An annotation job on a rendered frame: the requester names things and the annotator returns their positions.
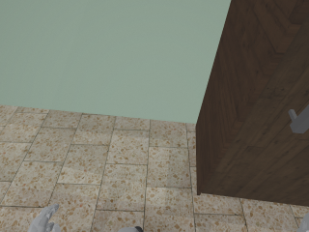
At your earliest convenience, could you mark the robot right upper arm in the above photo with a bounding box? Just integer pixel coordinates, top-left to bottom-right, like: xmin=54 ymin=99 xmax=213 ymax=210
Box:
xmin=296 ymin=213 xmax=309 ymax=232

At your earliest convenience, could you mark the wardrobe door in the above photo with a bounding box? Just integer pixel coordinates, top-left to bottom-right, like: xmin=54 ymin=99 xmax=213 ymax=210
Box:
xmin=202 ymin=13 xmax=309 ymax=207

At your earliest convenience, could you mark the robot left hand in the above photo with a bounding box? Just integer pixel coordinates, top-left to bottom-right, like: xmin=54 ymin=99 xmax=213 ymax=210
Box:
xmin=27 ymin=203 xmax=64 ymax=232

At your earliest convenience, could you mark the handle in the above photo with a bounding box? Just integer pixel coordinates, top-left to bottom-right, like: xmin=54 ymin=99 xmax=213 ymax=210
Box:
xmin=288 ymin=104 xmax=309 ymax=133

